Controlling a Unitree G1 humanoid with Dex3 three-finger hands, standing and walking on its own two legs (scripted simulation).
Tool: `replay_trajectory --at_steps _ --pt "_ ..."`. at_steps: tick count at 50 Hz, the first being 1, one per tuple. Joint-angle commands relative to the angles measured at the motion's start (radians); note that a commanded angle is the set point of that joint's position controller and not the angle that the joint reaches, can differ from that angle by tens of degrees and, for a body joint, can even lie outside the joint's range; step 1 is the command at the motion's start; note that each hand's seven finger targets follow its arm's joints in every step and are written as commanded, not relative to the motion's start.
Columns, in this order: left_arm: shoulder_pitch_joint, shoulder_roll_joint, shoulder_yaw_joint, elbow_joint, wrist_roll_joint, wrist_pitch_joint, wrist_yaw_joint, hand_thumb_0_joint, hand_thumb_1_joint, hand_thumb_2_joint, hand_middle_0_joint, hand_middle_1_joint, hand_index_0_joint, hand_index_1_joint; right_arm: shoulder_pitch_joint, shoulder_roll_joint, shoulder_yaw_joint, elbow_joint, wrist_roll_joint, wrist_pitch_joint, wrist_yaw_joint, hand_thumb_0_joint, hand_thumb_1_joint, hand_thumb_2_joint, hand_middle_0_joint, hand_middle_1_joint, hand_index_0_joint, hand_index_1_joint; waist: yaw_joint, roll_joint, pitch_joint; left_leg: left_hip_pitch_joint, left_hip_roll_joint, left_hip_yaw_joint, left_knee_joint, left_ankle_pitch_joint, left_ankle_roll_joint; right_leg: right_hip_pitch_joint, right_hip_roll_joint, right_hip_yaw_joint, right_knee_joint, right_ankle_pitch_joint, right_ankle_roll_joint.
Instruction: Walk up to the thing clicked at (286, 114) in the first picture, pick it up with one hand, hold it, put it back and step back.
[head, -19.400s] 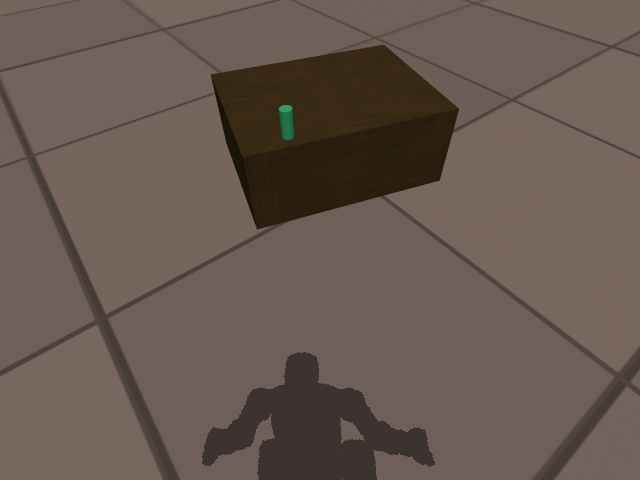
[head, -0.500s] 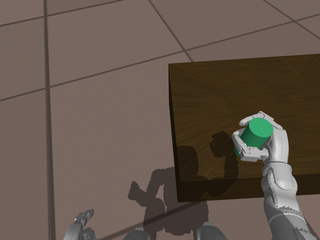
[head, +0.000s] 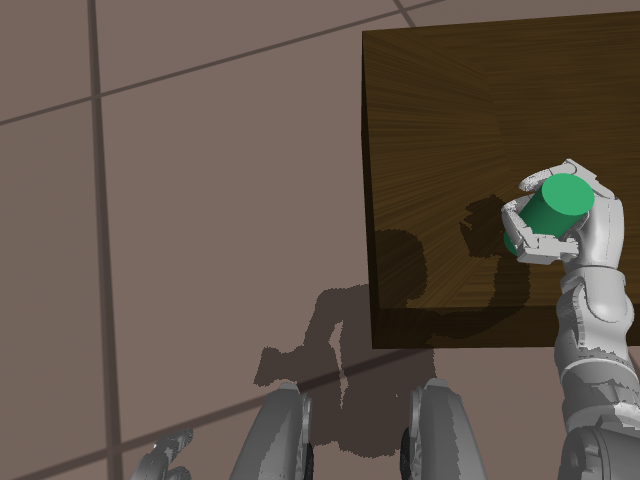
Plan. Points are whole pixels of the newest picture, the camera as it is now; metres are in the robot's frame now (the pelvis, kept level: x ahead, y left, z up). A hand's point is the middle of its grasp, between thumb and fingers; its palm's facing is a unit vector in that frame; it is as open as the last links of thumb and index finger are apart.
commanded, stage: crouch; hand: right
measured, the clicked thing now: (543, 220) +0.43 -0.22 +0.01
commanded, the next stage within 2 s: lower in 0.34 s
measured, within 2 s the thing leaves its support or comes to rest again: rests again in 1.62 s
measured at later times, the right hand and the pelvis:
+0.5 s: hand (522, 225) +0.45 -0.21 -0.04, palm faces +0.13 +0.99 +0.00, open 6.9 cm; pelvis -0.01 +0.00 -0.05, yaw +1 degrees
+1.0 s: hand (501, 244) +0.45 -0.21 -0.11, palm faces +0.12 +0.99 +0.00, open 6.9 cm; pelvis -0.03 +0.00 -0.11, yaw +2 degrees
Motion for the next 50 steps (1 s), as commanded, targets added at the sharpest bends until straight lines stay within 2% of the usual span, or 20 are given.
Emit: replay_trajectory --at_steps 1,6,7,10,14,16,18,19,21,22,24,25,27,29,33,35,37,38,45,50 --pt "0.072 0.179 0.063 -0.09 -0.003 -0.026 0.009 0.0 0.92 0.899 -0.196 -0.306 -0.203 -0.298 -0.335 -0.207 -0.038 -0.187 0.01 -0.073 0.007 0.0 -0.476 -1.337 1.38 1.449 1.395 1.449 0.002 -0.075 -0.512 0.078 -0.032 0.013 -0.163 0.256 0.052 0.421 0.035 0.026 -0.125 0.184 -0.033" --pt "0.065 0.184 0.062 -0.102 0.001 -0.022 0.007 0.0 0.913 0.899 -0.195 -0.303 -0.2 -0.298 -0.372 -0.251 -0.069 -0.171 -0.001 -0.057 0.003 0.0 -0.495 -1.357 1.405 1.473 1.419 1.474 0.014 -0.081 -0.549 0.061 -0.036 0.019 -0.135 0.259 0.05 0.383 0.035 0.027 -0.086 0.179 -0.038" --pt "0.073 0.177 0.06 -0.084 0.0 -0.021 0.005 0.0 0.915 0.901 -0.195 -0.303 -0.2 -0.297 -0.371 -0.208 -0.037 -0.161 0.004 -0.054 0.007 0.0 -0.494 -1.348 1.397 1.463 1.411 1.463 0.015 -0.075 -0.503 0.036 -0.035 0.021 -0.129 0.225 0.053 0.352 0.035 0.033 -0.094 0.136 -0.035" --pt "0.067 0.184 0.063 -0.093 0.0 -0.021 0.006 0.0 0.909 0.903 -0.195 -0.3 -0.198 -0.297 -0.411 -0.263 -0.06 -0.202 -0.003 -0.055 0.004 0.0 -0.465 -1.32 1.368 1.432 1.381 1.433 0.004 -0.11 -0.537 0.011 -0.034 0.016 -0.112 0.196 0.056 0.337 0.035 0.031 -0.078 0.106 -0.031" --pt "0.074 0.182 0.063 -0.088 0.001 -0.022 0.006 0.0 0.906 0.906 -0.194 -0.301 -0.197 -0.298 -0.412 -0.234 -0.051 -0.179 0.003 -0.043 0.005 0.0 -0.448 -1.324 1.363 1.435 1.378 1.436 0.021 -0.098 -0.563 -0.006 -0.037 0.025 -0.084 0.238 0.053 0.34 0.032 0.037 -0.042 0.152 -0.036" --pt "0.07 0.192 0.066 -0.098 0.002 -0.021 0.009 0.0 0.911 0.901 -0.193 -0.3 -0.197 -0.295 -0.423 -0.284 -0.078 -0.197 -0.007 -0.042 0.0 0.0 -0.457 -1.343 1.381 1.457 1.397 1.457 0.013 -0.104 -0.574 -0.018 -0.038 0.024 -0.074 0.236 0.054 0.323 0.031 0.036 -0.029 0.152 -0.037" --pt "0.07 0.186 0.063 -0.087 0.003 -0.016 0.007 0.0 0.912 0.902 -0.195 -0.302 -0.2 -0.297 -0.435 -0.242 -0.048 -0.191 -0.005 -0.042 0.004 0.0 -0.47 -1.342 1.374 1.45 1.391 1.451 0.023 -0.112 -0.566 -0.046 -0.038 0.03 -0.059 0.214 0.057 0.322 0.03 0.046 -0.032 0.128 -0.033" --pt "0.067 0.193 0.066 -0.097 0.003 -0.018 0.007 0.0 0.905 0.903 -0.195 -0.302 -0.198 -0.298 -0.432 -0.272 -0.07 -0.202 -0.007 -0.038 0.002 0.0 -0.455 -1.348 1.38 1.46 1.397 1.46 0.016 -0.118 -0.584 -0.038 -0.039 0.027 -0.061 0.223 0.055 0.328 0.03 0.043 -0.025 0.138 -0.035" --pt "0.061 0.191 0.064 -0.091 0.001 -0.016 0.007 0.0 0.906 0.904 -0.195 -0.302 -0.198 -0.299 -0.439 -0.259 -0.057 -0.19 -0.006 -0.035 0.006 0.0 -0.468 -1.345 1.38 1.456 1.396 1.456 0.024 -0.121 -0.563 -0.064 -0.04 0.032 -0.049 0.194 0.057 0.306 0.03 0.05 -0.023 0.107 -0.033" --pt "0.057 0.2 0.065 -0.101 0.001 -0.017 0.009 0.0 0.906 0.902 -0.195 -0.302 -0.199 -0.298 -0.397 -0.296 -0.099 -0.159 -0.009 -0.03 0.001 0.0 -0.474 -1.352 1.385 1.462 1.402 1.463 0.017 -0.103 -0.563 -0.063 -0.04 0.035 -0.047 0.195 0.055 0.301 0.03 0.053 -0.019 0.109 -0.034" --pt "0.071 0.185 0.063 -0.087 0.006 -0.015 0.007 0.0 0.901 0.905 -0.193 -0.297 -0.194 -0.297 -0.447 -0.23 -0.04 -0.21 0.0 -0.034 0.004 0.0 -0.457 -1.319 1.367 1.435 1.382 1.435 0.025 -0.121 -0.583 -0.068 -0.041 0.03 -0.03 0.236 0.056 0.306 0.028 0.042 0.007 0.162 -0.036" --pt "0.077 0.189 0.065 -0.086 0.006 -0.015 0.005 0.0 0.894 0.909 -0.194 -0.295 -0.192 -0.297 -0.404 -0.238 -0.071 -0.166 0.0 -0.03 -0.001 0.0 -0.433 -1.308 1.349 1.422 1.365 1.422 0.019 -0.093 -0.578 -0.084 -0.043 0.039 -0.015 0.239 0.055 0.295 0.027 0.051 0.015 0.171 -0.036" --pt "0.066 0.18 0.058 -0.084 0.007 -0.016 0.003 0.0 0.899 0.91 -0.195 -0.297 -0.192 -0.299 -0.382 -0.233 -0.069 -0.129 0.005 -0.033 -0.001 0.0 -0.439 -1.301 1.342 1.413 1.358 1.414 0.024 -0.084 -0.519 -0.104 -0.044 0.033 0.004 0.239 0.054 0.211 0.03 0.04 0.048 0.159 -0.04" --pt "0.07 0.183 0.058 -0.087 0.014 -0.016 0.0 0.0 0.891 0.913 -0.195 -0.294 -0.19 -0.299 -0.403 -0.276 -0.083 -0.151 -0.012 -0.05 0.001 0.0 -0.441 -1.307 1.342 1.416 1.358 1.416 0.018 -0.1 -0.567 -0.127 -0.044 0.031 0.034 0.259 0.054 0.206 0.028 0.04 0.078 0.189 -0.041" --pt "0.068 0.186 0.06 -0.084 0.019 -0.015 -0.005 0.0 0.904 0.905 -0.197 -0.3 -0.198 -0.299 -0.471 -0.263 -0.068 -0.178 -0.011 -0.072 0.023 0.0 -0.456 -1.32 1.347 1.425 1.364 1.425 0.024 -0.135 -0.607 -0.194 -0.045 0.036 0.077 0.236 0.058 0.221 0.027 0.051 0.114 0.189 -0.037" --pt "0.061 0.202 0.064 -0.097 0.02 -0.015 -0.005 0.0 0.895 0.912 -0.197 -0.299 -0.195 -0.301 -0.434 -0.308 -0.113 -0.135 -0.013 -0.069 0.019 0.0 -0.434 -1.298 1.331 1.405 1.346 1.406 0.014 -0.13 -0.606 -0.203 -0.047 0.037 0.084 0.2 0.057 0.191 0.029 0.05 0.119 0.143 -0.037" --pt "0.069 0.193 0.063 -0.09 0.022 -0.013 -0.007 0.0 0.902 0.904 -0.197 -0.301 -0.198 -0.3 -0.519 -0.296 -0.09 -0.206 -0.011 -0.077 0.021 0.0 -0.444 -1.304 1.334 1.409 1.349 1.41 0.02 -0.145 -0.661 -0.209 -0.046 0.036 0.101 0.209 0.058 0.196 0.03 0.045 0.143 0.148 -0.035" --pt "0.064 0.204 0.067 -0.093 0.024 -0.012 -0.005 0.0 0.894 0.909 -0.196 -0.298 -0.194 -0.3 -0.471 -0.306 -0.103 -0.152 -0.017 -0.067 0.018 0.0 -0.459 -1.303 1.34 1.41 1.354 1.41 0.019 -0.146 -0.658 -0.216 -0.048 0.041 0.112 0.197 0.059 0.193 0.03 0.047 0.145 0.141 -0.035" --pt "0.056 0.202 0.064 -0.09 0.02 -0.006 -0.002 0.0 0.907 0.903 -0.195 -0.298 -0.196 -0.297 -0.494 -0.306 -0.091 -0.188 -0.016 -0.05 0.015 0.0 -0.438 -1.337 1.357 1.446 1.377 1.446 0.017 -0.138 -0.653 -0.254 -0.049 0.046 0.152 0.181 0.062 0.133 0.029 0.04 0.187 0.112 -0.033" --pt "0.068 0.212 0.07 -0.076 0.023 -0.004 0.001 0.0 0.901 0.903 -0.196 -0.296 -0.195 -0.297 -0.488 -0.334 -0.115 -0.147 -0.017 -0.037 0.011 0.0 -0.467 -1.362 1.378 1.469 1.4 1.469 0.02 -0.123 -0.644 -0.27 -0.051 0.049 0.178 0.174 0.06 0.074 0.028 0.036 0.225 0.097 -0.037"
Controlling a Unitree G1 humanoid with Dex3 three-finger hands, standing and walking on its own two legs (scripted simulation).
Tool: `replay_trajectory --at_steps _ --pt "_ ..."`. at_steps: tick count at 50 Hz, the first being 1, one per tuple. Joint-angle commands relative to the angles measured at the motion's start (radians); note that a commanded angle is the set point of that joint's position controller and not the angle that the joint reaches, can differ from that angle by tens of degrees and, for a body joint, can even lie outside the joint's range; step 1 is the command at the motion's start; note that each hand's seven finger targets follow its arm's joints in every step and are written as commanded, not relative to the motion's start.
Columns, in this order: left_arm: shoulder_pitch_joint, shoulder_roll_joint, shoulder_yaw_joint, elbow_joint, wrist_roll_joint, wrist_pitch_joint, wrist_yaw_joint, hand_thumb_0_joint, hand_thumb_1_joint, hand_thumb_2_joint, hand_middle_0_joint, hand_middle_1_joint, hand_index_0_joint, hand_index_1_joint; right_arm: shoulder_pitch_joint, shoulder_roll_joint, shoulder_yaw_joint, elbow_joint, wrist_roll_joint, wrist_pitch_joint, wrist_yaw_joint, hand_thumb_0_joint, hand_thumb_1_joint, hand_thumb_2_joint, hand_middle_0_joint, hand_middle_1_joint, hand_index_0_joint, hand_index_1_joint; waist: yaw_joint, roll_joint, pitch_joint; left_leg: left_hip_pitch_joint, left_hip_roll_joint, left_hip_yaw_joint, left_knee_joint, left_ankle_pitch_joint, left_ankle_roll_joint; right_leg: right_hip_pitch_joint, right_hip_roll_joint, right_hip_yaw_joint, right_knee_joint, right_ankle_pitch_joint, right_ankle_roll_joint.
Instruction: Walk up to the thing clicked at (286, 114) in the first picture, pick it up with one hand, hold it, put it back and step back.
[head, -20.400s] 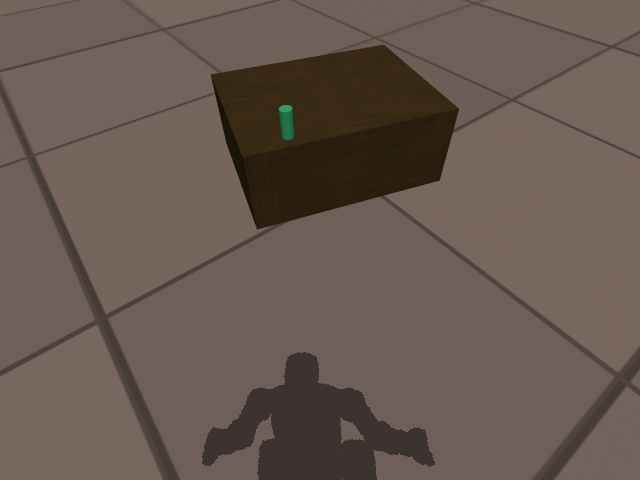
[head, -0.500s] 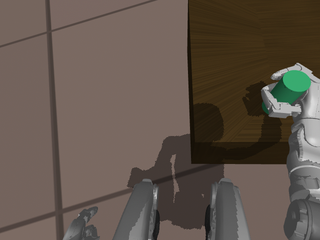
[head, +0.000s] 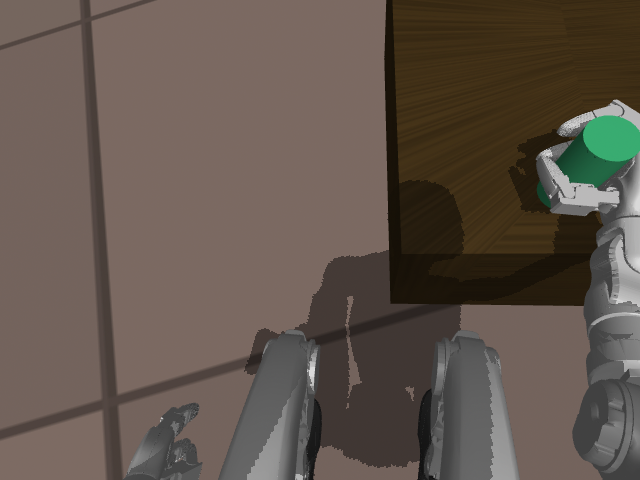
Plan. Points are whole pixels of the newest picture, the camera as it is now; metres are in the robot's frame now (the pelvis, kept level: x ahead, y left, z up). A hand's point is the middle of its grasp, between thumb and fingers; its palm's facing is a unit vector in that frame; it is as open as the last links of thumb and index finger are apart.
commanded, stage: lower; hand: right
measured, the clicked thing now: (582, 168) +0.47 -0.24 +0.00
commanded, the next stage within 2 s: loosen in 0.90 s
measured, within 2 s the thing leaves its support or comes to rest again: rests again in 0.62 s
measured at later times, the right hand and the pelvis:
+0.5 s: hand (559, 178) +0.47 -0.23 -0.03, palm faces +0.17 +0.98 +0.00, open 6.9 cm; pelvis -0.01 +0.01 -0.04, yaw +1 degrees
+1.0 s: hand (556, 183) +0.47 -0.24 -0.04, palm faces +0.17 +0.99 +0.01, open 6.9 cm; pelvis -0.01 +0.01 -0.05, yaw +2 degrees
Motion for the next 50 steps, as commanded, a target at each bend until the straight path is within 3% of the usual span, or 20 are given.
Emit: replay_trajectory --at_steps 1,4,5,6,10,13,22,24,26,27,30,32,37,41,43,47,50 --pt "0.128 0.194 0.07 -0.062 -0.007 -0.017 0.017 0.0 0.904 0.903 -0.195 -0.298 -0.195 -0.297 -0.343 -0.225 -0.024 -0.215 0.024 -0.069 0.003 0.0 -0.471 -1.368 1.383 1.475 1.405 1.476 0.005 -0.117 -0.621 0.181 -0.033 0.033 -0.233 0.254 0.062 0.536 0.034 -0.019 -0.174 0.151 -0.042" --pt "0.13 0.202 0.073 -0.064 -0.008 -0.017 0.021 0.0 0.905 0.901 -0.196 -0.297 -0.196 -0.296 -0.34 -0.255 -0.046 -0.214 0.022 -0.063 0.004 0.0 -0.447 -1.348 1.365 1.456 1.386 1.456 -0.003 -0.105 -0.632 0.178 -0.033 0.031 -0.22 0.243 0.061 0.51 0.032 -0.021 -0.154 0.14 -0.044" --pt "0.129 0.194 0.067 -0.065 -0.007 -0.018 0.019 0.0 0.907 0.9 -0.197 -0.298 -0.198 -0.297 -0.36 -0.226 -0.02 -0.225 0.025 -0.065 0.011 0.0 -0.465 -1.357 1.376 1.465 1.396 1.465 0.008 -0.118 -0.637 0.172 -0.032 0.034 -0.203 0.265 0.061 0.517 0.031 -0.021 -0.144 0.162 -0.042" --pt "0.137 0.205 0.074 -0.056 -0.006 -0.016 0.02 0.0 0.906 0.899 -0.196 -0.299 -0.198 -0.297 -0.344 -0.259 -0.051 -0.204 0.023 -0.059 0.007 0.0 -0.471 -1.363 1.381 1.472 1.403 1.472 -0.003 -0.125 -0.645 0.169 -0.034 0.034 -0.199 0.265 0.061 0.523 0.03 -0.02 -0.142 0.166 -0.042" --pt "0.129 0.198 0.068 -0.063 -0.008 -0.017 0.021 0.0 0.906 0.9 -0.197 -0.296 -0.197 -0.296 -0.381 -0.24 -0.027 -0.234 0.029 -0.059 0.015 0.0 -0.431 -1.328 1.347 1.436 1.368 1.437 0.005 -0.126 -0.617 0.135 -0.033 0.036 -0.191 0.229 0.064 0.486 0.03 -0.021 -0.135 0.123 -0.041" --pt "0.124 0.208 0.068 -0.07 -0.01 -0.017 0.023 0.0 0.904 0.899 -0.197 -0.296 -0.197 -0.295 -0.384 -0.28 -0.047 -0.239 0.028 -0.054 0.015 0.0 -0.442 -1.334 1.356 1.443 1.376 1.443 -0.009 -0.138 -0.637 0.127 -0.036 0.037 -0.177 0.21 0.068 0.486 0.03 -0.021 -0.131 0.111 -0.04" --pt "0.131 0.205 0.069 -0.057 -0.008 -0.015 0.028 0.0 0.905 0.896 -0.195 -0.296 -0.196 -0.294 -0.357 -0.285 -0.067 -0.223 0.032 -0.041 0.014 0.0 -0.46 -1.324 1.355 1.434 1.374 1.434 -0.007 -0.115 -0.642 0.143 -0.039 0.033 -0.151 0.266 0.06 0.435 0.024 -0.027 -0.076 0.161 -0.044" --pt "0.137 0.206 0.071 -0.047 -0.005 -0.013 0.028 0.0 0.901 0.899 -0.196 -0.296 -0.195 -0.296 -0.379 -0.27 -0.05 -0.233 0.028 -0.042 0.016 0.0 -0.482 -1.339 1.369 1.448 1.388 1.448 0.002 -0.138 -0.642 0.117 -0.041 0.04 -0.132 0.259 0.065 0.439 0.023 -0.021 -0.077 0.157 -0.042" --pt "0.134 0.21 0.069 -0.056 -0.007 -0.011 0.028 0.0 0.908 0.895 -0.194 -0.295 -0.196 -0.292 -0.361 -0.295 -0.068 -0.22 0.022 -0.037 0.012 0.0 -0.472 -1.341 1.371 1.452 1.392 1.452 -0.011 -0.137 -0.633 0.105 -0.041 0.044 -0.126 0.245 0.067 0.443 0.023 -0.021 -0.078 0.149 -0.04" --pt "0.129 0.208 0.07 -0.056 -0.007 -0.01 0.027 0.0 0.901 0.898 -0.196 -0.296 -0.196 -0.295 -0.364 -0.269 -0.05 -0.209 0.023 -0.033 0.016 0.0 -0.48 -1.334 1.367 1.444 1.385 1.444 0.003 -0.132 -0.618 0.095 -0.041 0.045 -0.13 0.235 0.066 0.434 0.022 -0.021 -0.077 0.134 -0.041" --pt "0.12 0.209 0.07 -0.057 -0.009 -0.014 0.031 0.0 0.906 0.895 -0.195 -0.294 -0.195 -0.293 -0.395 -0.286 -0.051 -0.243 0.032 -0.034 0.019 0.0 -0.444 -1.309 1.348 1.422 1.368 1.423 0.004 -0.126 -0.61 0.096 -0.04 0.037 -0.145 0.184 0.065 0.397 0.024 -0.027 -0.074 0.075 -0.044" --pt "0.13 0.21 0.072 -0.051 -0.007 -0.014 0.031 0.0 0.903 0.897 -0.193 -0.292 -0.193 -0.292 -0.355 -0.309 -0.071 -0.21 0.029 -0.028 0.015 0.0 -0.445 -1.304 1.34 1.415 1.359 1.415 -0.011 -0.108 -0.629 0.129 -0.041 0.03 -0.142 0.211 0.061 0.38 0.022 -0.034 -0.058 0.102 -0.045" --pt "0.121 0.207 0.068 -0.058 -0.008 -0.014 0.032 0.0 0.906 0.892 -0.195 -0.296 -0.197 -0.293 -0.395 -0.29 -0.06 -0.258 0.034 -0.029 0.015 0.0 -0.455 -1.297 1.341 1.409 1.359 1.409 -0.006 -0.117 -0.651 0.11 -0.045 0.039 -0.124 0.219 0.063 0.391 0.02 -0.027 -0.051 0.112 -0.044" --pt "0.12 0.205 0.069 -0.051 -0.006 -0.016 0.033 0.0 0.903 0.895 -0.194 -0.295 -0.195 -0.294 -0.369 -0.272 -0.046 -0.228 0.031 -0.026 0.016 0.0 -0.454 -1.293 1.333 1.402 1.351 1.402 -0.001 -0.122 -0.613 0.085 -0.045 0.041 -0.113 0.224 0.064 0.379 0.019 -0.027 -0.04 0.115 -0.043" --pt "0.126 0.212 0.07 -0.052 -0.006 -0.017 0.032 0.0 0.9 0.895 -0.196 -0.296 -0.196 -0.295 -0.369 -0.289 -0.066 -0.244 0.032 -0.027 0.013 0.0 -0.436 -1.283 1.321 1.392 1.339 1.392 -0.008 -0.115 -0.634 0.086 -0.045 0.047 -0.104 0.225 0.064 0.39 0.018 -0.023 -0.04 0.121 -0.043" --pt "0.124 0.207 0.069 -0.048 -0.005 -0.014 0.031 0.0 0.903 0.893 -0.195 -0.296 -0.197 -0.295 -0.349 -0.257 -0.04 -0.199 0.028 -0.018 0.018 0.0 -0.467 -1.294 1.339 1.405 1.356 1.405 0.006 -0.107 -0.613 0.079 -0.047 0.047 -0.094 0.248 0.063 0.37 0.016 -0.023 -0.021 0.139 -0.045" --pt "0.111 0.211 0.068 -0.05 -0.004 -0.013 0.028 0.0 0.9 0.891 -0.196 -0.294 -0.196 -0.294 -0.339 -0.258 -0.04 -0.183 0.024 -0.014 0.015 0.0 -0.45 -1.26 1.311 1.369 1.327 1.37 -0.01 -0.128 -0.576 0.032 -0.046 0.052 -0.085 0.184 0.07 0.351 0.019 -0.022 -0.036 0.084 -0.04"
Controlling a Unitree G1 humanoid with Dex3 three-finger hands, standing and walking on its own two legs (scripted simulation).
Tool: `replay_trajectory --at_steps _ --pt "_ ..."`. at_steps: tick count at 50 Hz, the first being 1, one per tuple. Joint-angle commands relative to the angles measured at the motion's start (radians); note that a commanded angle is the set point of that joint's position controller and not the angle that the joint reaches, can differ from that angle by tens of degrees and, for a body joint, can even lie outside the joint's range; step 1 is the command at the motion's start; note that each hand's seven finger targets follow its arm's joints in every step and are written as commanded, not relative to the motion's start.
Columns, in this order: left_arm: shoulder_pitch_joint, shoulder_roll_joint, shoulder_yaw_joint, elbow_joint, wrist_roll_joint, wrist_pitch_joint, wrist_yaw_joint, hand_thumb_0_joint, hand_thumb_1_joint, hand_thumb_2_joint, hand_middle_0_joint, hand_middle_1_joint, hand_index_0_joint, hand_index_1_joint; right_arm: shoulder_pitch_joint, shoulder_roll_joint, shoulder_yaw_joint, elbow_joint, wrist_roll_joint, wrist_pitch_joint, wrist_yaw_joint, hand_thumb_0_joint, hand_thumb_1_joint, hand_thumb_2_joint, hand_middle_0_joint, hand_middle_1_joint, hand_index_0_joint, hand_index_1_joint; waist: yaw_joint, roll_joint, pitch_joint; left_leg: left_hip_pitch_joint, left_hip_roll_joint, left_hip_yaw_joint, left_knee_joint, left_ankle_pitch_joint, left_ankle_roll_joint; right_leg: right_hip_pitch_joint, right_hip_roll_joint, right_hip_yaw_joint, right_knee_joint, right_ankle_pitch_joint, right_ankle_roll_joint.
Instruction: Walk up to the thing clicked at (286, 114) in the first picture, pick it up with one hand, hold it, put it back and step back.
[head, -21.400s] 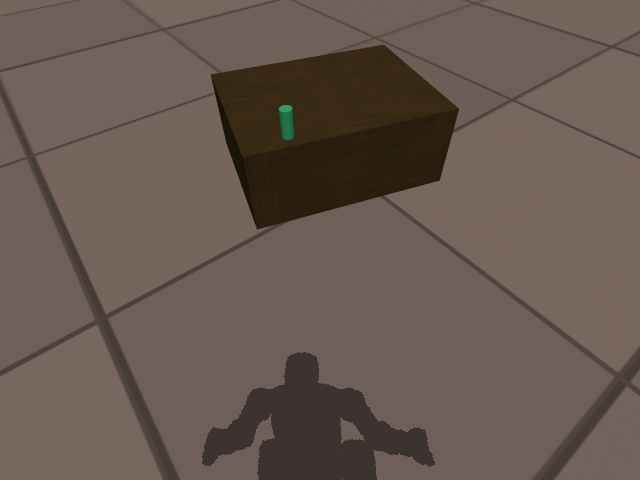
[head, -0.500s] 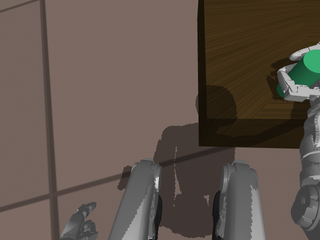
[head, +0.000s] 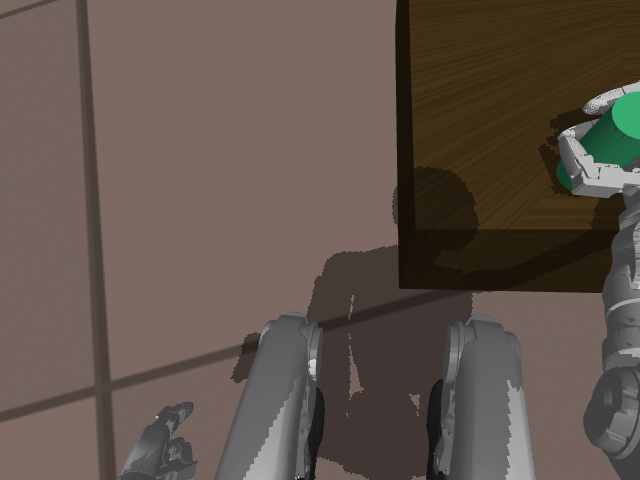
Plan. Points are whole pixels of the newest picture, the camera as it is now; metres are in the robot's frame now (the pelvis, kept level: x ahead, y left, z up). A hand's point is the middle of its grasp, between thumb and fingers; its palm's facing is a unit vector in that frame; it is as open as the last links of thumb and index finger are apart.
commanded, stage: loosen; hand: right
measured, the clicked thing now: (606, 148) +0.48 -0.27 +0.01
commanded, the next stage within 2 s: open in 0.08 s
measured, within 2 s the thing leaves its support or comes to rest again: neither
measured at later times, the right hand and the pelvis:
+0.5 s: hand (592, 152) +0.48 -0.25 +0.00, palm faces +0.20 +0.98 +0.00, open 11.8 cm; pelvis +0.00 +0.00 -0.01, yaw +0 degrees
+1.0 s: hand out of the picture +0.48 -0.31 +0.10, palm faces +0.28 +0.96 -0.04, open 17.1 cm; pelvis +0.01 +0.00 +0.05, yaw +0 degrees
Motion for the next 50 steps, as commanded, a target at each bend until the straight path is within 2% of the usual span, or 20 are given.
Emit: replay_trajectory --at_steps 1,5,7,8,12,14,15,18,22,27,28,30,32,33,37,41,44,46,48,50 --pt "0.124 0.197 0.07 -0.06 -0.005 -0.016 0.014 0.0 0.909 0.882 -0.207 -0.299 -0.209 -0.296 -0.295 -0.205 -0.006 -0.156 0.006 -0.059 -0.002 0.0 -0.37 -1.202 1.335 1.348 1.354 1.348 0.005 -0.129 -0.569 0.189 -0.027 0.051 -0.267 0.179 0.063 0.503 0.028 -0.047 -0.208 0.073 -0.052" --pt "0.117 0.202 0.07 -0.073 -0.009 -0.017 0.016 0.0 0.943 0.863 -0.204 -0.306 -0.218 -0.29 -0.3 -0.222 -0.008 -0.179 0.006 -0.05 -0.002 0.0 -0.16 -0.882 1.191 1.047 1.192 1.047 -0.004 -0.127 -0.603 0.197 -0.024 0.05 -0.262 0.18 0.063 0.525 0.028 -0.048 -0.205 0.075 -0.052" --pt "0.128 0.199 0.07 -0.068 -0.009 -0.017 0.017 0.0 0.943 0.862 -0.202 -0.305 -0.217 -0.288 -0.318 -0.209 0.001 -0.177 0.012 -0.047 0.0 0.0 -0.069 -0.741 1.167 0.977 1.168 0.978 0.008 -0.115 -0.616 0.226 -0.024 0.045 -0.267 0.197 0.059 0.505 0.028 -0.05 -0.192 0.087 -0.054" --pt "0.128 0.199 0.07 -0.066 -0.01 -0.016 0.018 0.0 0.944 0.862 -0.202 -0.305 -0.217 -0.287 -0.292 -0.224 -0.015 -0.156 0.01 -0.042 -0.004 0.0 -0.017 -0.683 1.139 0.93 1.141 0.93 -0.002 -0.101 -0.613 0.224 -0.025 0.046 -0.263 0.191 0.059 0.493 0.027 -0.051 -0.191 0.086 -0.054" --pt "0.125 0.194 0.066 -0.069 -0.01 -0.017 0.019 0.0 0.918 0.883 -0.197 -0.3 -0.205 -0.291 -0.32 -0.219 -0.005 -0.193 0.014 -0.041 -0.001 0.0 0.217 -0.492 0.936 0.727 0.942 0.727 -0.001 -0.105 -0.619 0.236 -0.025 0.038 -0.269 0.197 0.058 0.485 0.027 -0.054 -0.186 0.089 -0.055" --pt "0.134 0.193 0.064 -0.058 -0.01 -0.016 0.02 0.0 0.92 0.882 -0.196 -0.302 -0.206 -0.291 -0.299 -0.265 -0.04 -0.188 0.016 -0.037 -0.005 0.0 0.276 -0.415 0.863 0.646 0.87 0.647 -0.016 -0.106 -0.638 0.255 -0.026 0.036 -0.271 0.226 0.055 0.502 0.024 -0.057 -0.178 0.118 -0.055" --pt "0.12 0.195 0.066 -0.074 -0.012 -0.018 0.021 0.0 0.913 0.888 -0.196 -0.301 -0.203 -0.293 -0.344 -0.245 -0.014 -0.234 0.019 -0.04 -0.002 0.0 0.316 -0.383 0.811 0.605 0.819 0.605 -0.007 -0.112 -0.651 0.251 -0.026 0.035 -0.272 0.213 0.057 0.499 0.025 -0.058 -0.178 0.106 -0.056" --pt "0.126 0.191 0.067 -0.065 -0.011 -0.019 0.024 0.0 0.912 0.892 -0.196 -0.303 -0.202 -0.297 -0.315 -0.237 -0.013 -0.203 0.018 -0.034 -0.005 0.0 0.375 -0.285 0.687 0.486 0.692 0.486 -0.004 -0.106 -0.632 0.245 -0.028 0.037 -0.279 0.209 0.058 0.506 0.023 -0.058 -0.185 0.1 -0.054" --pt "0.121 0.192 0.067 -0.059 -0.009 -0.02 0.026 0.0 0.914 0.89 -0.198 -0.306 -0.204 -0.299 -0.348 -0.253 -0.014 -0.241 0.018 -0.044 -0.011 0.0 0.406 -0.214 0.518 0.363 0.519 0.363 -0.01 -0.155 -0.621 0.221 -0.028 0.036 -0.269 0.187 0.064 0.509 0.025 -0.058 -0.194 0.08 -0.051" --pt "0.131 0.196 0.069 -0.061 -0.007 -0.022 0.026 0.0 0.911 0.89 -0.199 -0.308 -0.205 -0.303 -0.311 -0.237 -0.021 -0.234 0.018 -0.045 -0.012 0.0 0.417 -0.204 0.406 0.306 0.406 0.306 -0.004 -0.134 -0.648 0.241 -0.029 0.048 -0.255 0.242 0.061 0.539 0.024 -0.05 -0.189 0.133 -0.052" --pt "0.122 0.195 0.066 -0.063 -0.008 -0.02 0.025 0.0 0.913 0.89 -0.199 -0.307 -0.204 -0.302 -0.323 -0.253 -0.025 -0.244 0.017 -0.046 -0.014 0.0 0.43 -0.204 0.359 0.288 0.36 0.288 -0.014 -0.15 -0.641 0.229 -0.028 0.045 -0.255 0.22 0.064 0.524 0.025 -0.051 -0.194 0.114 -0.052" --pt "0.115 0.198 0.068 -0.064 -0.011 -0.02 0.023 0.0 0.917 0.878 -0.199 -0.296 -0.201 -0.292 -0.301 -0.22 -0.008 -0.199 0.014 -0.042 -0.011 0.0 0.38 -0.248 0.26 0.27 0.266 0.269 -0.004 -0.153 -0.598 0.186 -0.029 0.054 -0.252 0.179 0.068 0.523 0.026 -0.045 -0.211 0.079 -0.049" --pt "0.131 0.198 0.07 -0.057 -0.008 -0.019 0.023 0.0 0.919 0.88 -0.199 -0.297 -0.202 -0.293 -0.326 -0.252 -0.021 -0.242 0.014 -0.051 -0.009 0.0 0.353 -0.219 0.239 0.235 0.24 0.235 -0.005 -0.149 -0.631 0.222 -0.029 0.047 -0.257 0.211 0.064 0.527 0.025 -0.049 -0.197 0.104 -0.051" --pt "0.128 0.2 0.069 -0.07 -0.011 -0.019 0.025 0.0 0.916 0.882 -0.198 -0.294 -0.199 -0.292 -0.337 -0.308 -0.051 -0.289 0.014 -0.055 -0.012 0.0 0.379 -0.189 0.207 0.202 0.207 0.201 -0.028 -0.151 -0.675 0.26 -0.026 0.039 -0.261 0.222 0.063 0.529 0.026 -0.055 -0.196 0.115 -0.053" --pt "0.125 0.202 0.068 -0.075 -0.021 -0.012 0.033 0.0 0.915 0.88 -0.194 -0.295 -0.196 -0.292 -0.35 -0.334 -0.072 -0.334 0.028 -0.028 -0.007 0.0 0.419 -0.125 0.134 0.127 0.133 0.127 -0.023 -0.166 -0.716 0.305 -0.027 0.04 -0.291 0.233 0.06 0.598 0.024 -0.054 -0.227 0.133 -0.05" --pt "0.14 0.205 0.067 -0.083 -0.038 -0.001 0.049 0.0 0.911 0.878 -0.191 -0.292 -0.194 -0.289 -0.365 -0.439 -0.123 -0.384 0.031 0.017 0.001 0.0 0.482 -0.073 0.079 0.074 0.08 0.073 -0.028 -0.175 -0.78 0.409 -0.029 0.024 -0.357 0.265 0.054 0.661 0.021 -0.06 -0.271 0.162 -0.054" --pt "0.148 0.208 0.069 -0.081 -0.056 0.0 0.063 0.0 0.913 0.874 -0.191 -0.293 -0.196 -0.288 -0.339 -0.478 -0.151 -0.346 0.041 0.063 0.022 0.0 0.538 -0.059 0.062 0.064 0.065 0.063 -0.017 -0.136 -0.712 0.46 -0.029 0.007 -0.436 0.222 0.046 0.632 0.02 -0.061 -0.322 0.112 -0.058" --pt "0.153 0.2 0.061 -0.07 -0.064 -0.005 0.069 0.0 0.918 0.871 -0.19 -0.294 -0.197 -0.287 -0.331 -0.481 -0.148 -0.292 0.047 0.086 0.044 0.0 0.557 -0.051 0.055 0.057 0.059 0.057 -0.004 -0.12 -0.676 0.492 -0.027 -0.005 -0.473 0.244 0.043 0.646 0.016 -0.061 -0.341 0.135 -0.06" --pt "0.163 0.216 0.073 -0.057 -0.07 -0.013 0.071 0.0 0.916 0.869 -0.193 -0.296 -0.2 -0.288 -0.273 -0.447 -0.129 -0.198 0.049 0.111 0.074 0.0 0.563 -0.048 0.054 0.055 0.057 0.054 0.009 -0.122 -0.602 0.485 -0.027 0.001 -0.495 0.224 0.046 0.646 0.018 -0.053 -0.378 0.118 -0.06" --pt "0.143 0.197 0.057 -0.083 -0.078 -0.026 0.069 0.0 0.918 0.868 -0.196 -0.301 -0.205 -0.291 -0.263 -0.404 -0.102 -0.192 0.059 0.12 0.1 0.0 0.533 -0.049 0.054 0.049 0.056 0.049 0.018 -0.097 -0.57 0.479 -0.026 0.009 -0.515 0.246 0.048 0.683 0.017 -0.048 -0.401 0.142 -0.063"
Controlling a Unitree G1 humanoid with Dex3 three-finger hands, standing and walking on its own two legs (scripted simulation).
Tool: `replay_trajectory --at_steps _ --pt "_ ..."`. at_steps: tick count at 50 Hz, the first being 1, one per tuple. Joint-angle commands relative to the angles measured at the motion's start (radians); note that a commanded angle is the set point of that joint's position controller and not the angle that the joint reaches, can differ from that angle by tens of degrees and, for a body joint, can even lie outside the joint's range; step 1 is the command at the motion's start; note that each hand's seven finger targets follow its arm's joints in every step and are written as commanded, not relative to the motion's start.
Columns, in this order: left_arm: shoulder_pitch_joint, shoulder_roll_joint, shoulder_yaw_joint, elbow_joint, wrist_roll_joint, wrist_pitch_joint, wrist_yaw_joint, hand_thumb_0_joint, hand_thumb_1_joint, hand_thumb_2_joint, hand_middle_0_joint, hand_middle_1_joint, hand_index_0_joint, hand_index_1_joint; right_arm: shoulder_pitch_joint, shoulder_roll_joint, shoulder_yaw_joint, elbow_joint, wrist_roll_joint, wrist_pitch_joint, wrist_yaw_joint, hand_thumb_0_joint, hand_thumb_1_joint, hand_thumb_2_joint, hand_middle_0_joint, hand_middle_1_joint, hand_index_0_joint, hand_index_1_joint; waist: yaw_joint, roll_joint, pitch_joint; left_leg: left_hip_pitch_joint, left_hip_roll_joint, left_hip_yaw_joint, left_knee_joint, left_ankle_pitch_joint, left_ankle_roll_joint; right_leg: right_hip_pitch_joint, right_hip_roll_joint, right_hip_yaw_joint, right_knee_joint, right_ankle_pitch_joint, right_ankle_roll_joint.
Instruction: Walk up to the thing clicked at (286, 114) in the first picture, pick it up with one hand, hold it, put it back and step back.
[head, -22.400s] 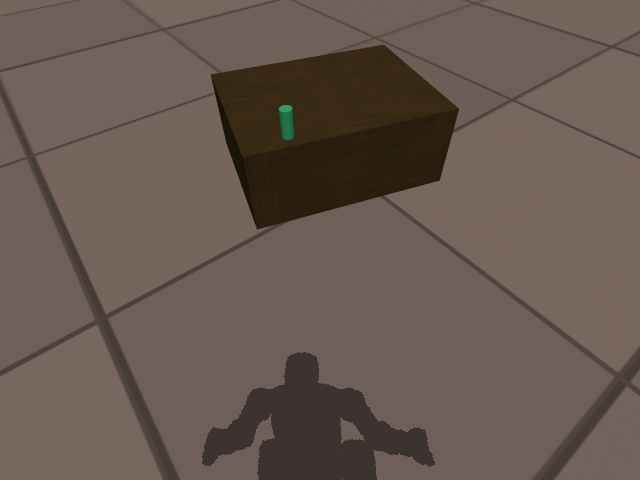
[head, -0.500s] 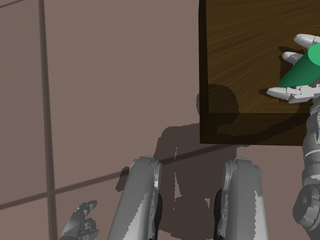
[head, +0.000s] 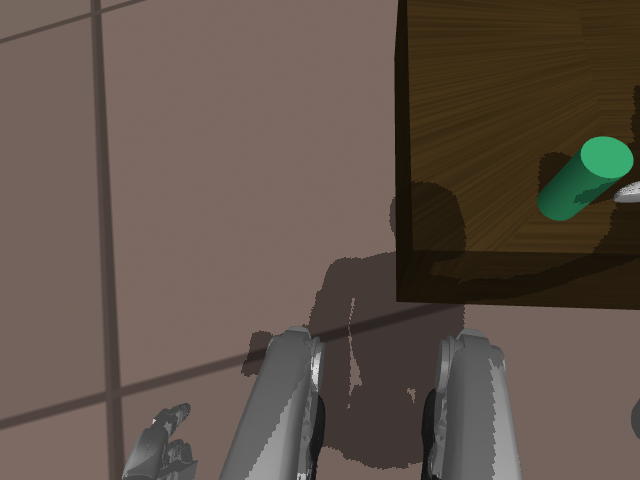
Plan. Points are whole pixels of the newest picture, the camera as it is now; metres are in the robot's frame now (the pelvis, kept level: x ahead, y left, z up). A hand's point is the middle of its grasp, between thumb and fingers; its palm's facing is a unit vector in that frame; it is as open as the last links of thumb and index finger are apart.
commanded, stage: rise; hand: right
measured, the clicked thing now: (579, 182) +0.47 -0.26 -0.04
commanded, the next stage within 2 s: home in 0.10 s
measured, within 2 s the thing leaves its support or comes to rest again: neither
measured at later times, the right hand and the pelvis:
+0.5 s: hand out of the picture +0.40 -0.41 +0.15, palm faces +0.45 +0.80 -0.40, open 17.2 cm; pelvis +0.05 -0.03 +0.19, yaw -4 degrees
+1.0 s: hand out of the picture +0.23 -0.23 +0.17, palm faces +0.23 +0.94 -0.27, open 17.2 cm; pelvis +0.07 -0.03 +0.25, yaw -6 degrees
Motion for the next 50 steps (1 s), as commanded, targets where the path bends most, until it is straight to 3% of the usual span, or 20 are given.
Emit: replay_trajectory --at_steps 1,2,3,4,5,9,10,11,12,14,17,19,21,25,28,31,36,43,48,50 --pt "0.145 0.207 0.072 -0.073 -0.019 -0.037 0.02 0.0 0.916 0.866 -0.197 -0.302 -0.207 -0.291 -0.248 -0.247 -0.003 -0.129 0.033 -0.036 0.057 0.0 0.519 -0.047 0.06 0.048 0.06 0.047 0.016 -0.091 -0.553 0.316 -0.021 0.003 -0.354 0.218 0.045 0.534 0.028 -0.042 -0.265 0.137 -0.065" --pt "0.136 0.21 0.071 -0.076 -0.021 -0.04 0.017 0.0 0.899 0.881 -0.198 -0.301 -0.204 -0.294 -0.226 -0.234 0.008 -0.118 0.037 -0.035 0.069 0.0 0.439 -0.066 0.053 0.047 0.069 0.047 0.01 -0.109 -0.526 0.309 -0.019 0.005 -0.36 0.201 0.048 0.54 0.03 -0.04 -0.285 0.122 -0.064" --pt "0.173 0.209 0.07 -0.084 -0.025 -0.01 0.012 0.0 0.898 0.886 -0.205 -0.302 -0.208 -0.298 -0.104 -0.411 0.0 0.021 -0.129 0.042 0.01 0.0 0.386 -0.095 0.045 0.059 0.059 0.059 -0.05 -0.12 -0.538 0.378 -0.023 -0.01 -0.44 0.191 0.047 0.665 0.027 -0.05 -0.378 0.135 -0.057" --pt "0.17 0.204 0.072 -0.108 -0.032 0.002 0.006 0.0 0.892 0.893 -0.204 -0.306 -0.205 -0.303 -0.175 -0.322 0.043 -0.078 -0.105 0.062 -0.035 0.0 0.427 -0.086 0.045 0.06 0.059 0.059 -0.009 -0.12 -0.53 0.403 -0.022 -0.01 -0.471 0.183 0.045 0.671 0.024 -0.04 -0.401 0.116 -0.056" --pt "0.178 0.206 0.073 -0.11 -0.034 0.01 0.001 0.0 0.895 0.895 -0.205 -0.307 -0.207 -0.304 -0.242 -0.312 0.052 -0.144 -0.114 0.069 -0.058 0.0 0.445 -0.082 0.045 0.059 0.059 0.059 -0.008 -0.142 -0.549 0.417 -0.018 -0.01 -0.487 0.183 0.045 0.714 0.026 -0.034 -0.43 0.11 -0.053" --pt "0.218 0.216 0.079 -0.128 -0.046 0.038 -0.002 0.0 0.874 0.912 -0.205 -0.303 -0.199 -0.308 -0.232 -0.525 -0.019 -0.269 -0.191 0.119 -0.161 0.0 0.432 -0.08 0.048 0.058 0.06 0.057 -0.056 -0.191 -0.731 0.613 -0.014 -0.002 -0.557 0.373 0.032 0.958 0.028 -0.042 -0.498 0.329 -0.053" --pt "0.217 0.206 0.071 -0.127 -0.048 0.043 0.0 0.0 0.871 0.917 -0.202 -0.306 -0.196 -0.312 -0.196 -0.535 -0.023 -0.28 -0.196 0.129 -0.189 0.0 0.477 -0.057 0.043 0.051 0.054 0.051 -0.068 -0.219 -0.731 0.651 -0.012 -0.003 -0.579 0.41 0.031 1.013 0.029 -0.051 -0.523 0.381 -0.052" --pt "0.232 0.199 0.072 -0.123 -0.048 0.046 0.004 0.0 0.895 0.9 -0.201 -0.295 -0.199 -0.297 -0.17 -0.508 -0.009 -0.282 -0.201 0.141 -0.216 0.0 0.557 -0.043 0.051 0.05 0.051 0.05 -0.051 -0.226 -0.713 0.676 -0.013 0.002 -0.611 0.451 0.029 1.073 0.027 -0.052 -0.549 0.434 -0.051" --pt "0.228 0.191 0.069 -0.117 -0.049 0.046 0.009 0.0 0.896 0.9 -0.201 -0.296 -0.2 -0.297 -0.11 -0.445 0.023 -0.193 -0.203 0.156 -0.241 0.0 0.566 -0.047 0.052 0.051 0.052 0.051 -0.027 -0.195 -0.604 0.679 -0.014 0.004 -0.653 0.446 0.027 1.068 0.031 -0.057 -0.583 0.413 -0.054" --pt "0.243 0.194 0.076 -0.09 -0.041 0.049 0.02 0.0 0.897 0.901 -0.201 -0.296 -0.2 -0.297 -0.142 -0.438 0.025 -0.142 -0.218 0.164 -0.3 0.0 0.482 -0.095 0.06 0.065 0.06 0.065 -0.002 -0.17 -0.494 0.738 -0.014 -0.003 -0.73 0.458 0.024 1.052 0.036 -0.064 -0.641 0.376 -0.058" --pt "0.236 0.188 0.067 -0.086 -0.039 0.047 0.027 0.0 0.897 0.901 -0.201 -0.297 -0.2 -0.298 -0.033 -0.327 0.077 -0.004 -0.218 0.188 -0.337 0.0 0.495 -0.087 0.059 0.063 0.059 0.063 0.001 -0.157 -0.351 0.773 -0.011 0.005 -0.817 0.425 0.03 1.097 0.041 -0.066 -0.752 0.341 -0.049" --pt "0.239 0.186 0.067 -0.091 -0.042 0.045 0.031 0.0 0.897 0.901 -0.201 -0.297 -0.2 -0.298 -0.034 -0.3 0.096 -0.036 -0.209 0.194 -0.353 0.0 0.503 -0.083 0.058 0.061 0.058 0.061 -0.007 -0.176 -0.339 0.813 -0.009 0.008 -0.87 0.424 0.036 1.169 0.04 -0.064 -0.81 0.353 -0.044" --pt "0.254 0.189 0.069 -0.088 -0.046 0.046 0.032 0.0 0.897 0.901 -0.201 -0.297 -0.2 -0.298 0.067 -0.198 0.154 0.05 -0.199 0.22 -0.361 0.0 0.52 -0.073 0.056 0.058 0.056 0.058 0.006 -0.147 -0.289 0.853 -0.011 0.023 -0.916 0.438 0.039 1.228 0.039 -0.054 -0.877 0.377 -0.038" --pt "0.261 0.187 0.07 -0.084 -0.052 0.044 0.038 0.0 0.897 0.901 -0.201 -0.296 -0.2 -0.297 0.158 -0.124 0.221 -0.031 -0.179 0.247 -0.381 0.0 0.514 -0.077 0.057 0.06 0.057 0.06 -0.013 -0.158 -0.274 0.954 -0.007 0.037 -0.989 0.511 0.041 1.366 0.035 -0.044 -0.971 0.507 -0.027" --pt "0.25 0.174 0.068 -0.095 -0.06 0.038 0.046 0.0 0.897 0.9 -0.201 -0.295 -0.199 -0.297 0.244 -0.036 0.281 -0.105 -0.161 0.266 -0.395 0.0 0.505 -0.082 0.058 0.061 0.058 0.061 -0.015 -0.136 -0.236 1.021 -0.004 0.038 -1.047 0.495 0.042 1.421 0.031 -0.038 -1.044 0.475 -0.023" --pt "0.206 0.163 0.06 -0.124 -0.066 0.026 0.063 0.0 0.897 0.9 -0.201 -0.295 -0.199 -0.296 0.329 -0.064 0.273 -0.271 -0.153 0.273 -0.42 0.0 0.479 -0.098 0.061 0.066 0.061 0.066 -0.053 -0.159 -0.238 1.12 0.005 0.037 -1.094 0.501 0.045 1.467 0.04 -0.052 -1.102 0.466 -0.019" --pt "0.162 0.144 0.057 -0.155 -0.065 0.006 0.088 0.0 0.896 0.9 -0.201 -0.294 -0.199 -0.296 0.529 0.023 0.325 -0.453 -0.138 0.288 -0.445 0.0 0.503 -0.084 0.059 0.062 0.059 0.062 -0.065 -0.17 -0.176 1.193 0.013 0.033 -1.138 0.509 0.045 1.525 0.034 -0.048 -1.172 0.475 -0.006" --pt "0.071 0.094 0.047 -0.216 -0.058 -0.034 0.106 0.0 0.897 0.901 -0.201 -0.296 -0.2 -0.297 0.914 0.247 0.495 -0.643 -0.121 0.324 -0.442 0.0 0.505 -0.081 0.058 0.061 0.058 0.061 -0.066 -0.055 -0.058 1.275 0.008 0.033 -1.203 0.483 0.03 1.487 0.045 -0.089 -1.208 0.395 -0.02" --pt "0.045 0.083 0.046 -0.235 -0.053 -0.05 0.114 0.0 0.897 0.901 -0.201 -0.298 -0.2 -0.299 0.988 0.278 0.537 -0.774 -0.128 0.343 -0.436 0.0 0.516 -0.074 0.056 0.059 0.056 0.058 -0.051 -0.008 0.01 1.258 0.001 0.035 -1.213 0.45 0.022 1.473 0.05 -0.104 -1.21 0.373 -0.027" --pt "0.044 0.075 0.044 -0.242 -0.051 -0.06 0.121 0.0 0.897 0.901 -0.201 -0.298 -0.2 -0.299 0.995 0.263 0.516 -0.824 -0.131 0.351 -0.436 0.0 0.519 -0.072 0.056 0.058 0.056 0.058 -0.053 -0.009 0.007 1.266 0.007 0.028 -1.217 0.446 0.018 1.473 0.064 -0.119 -1.2 0.368 -0.034"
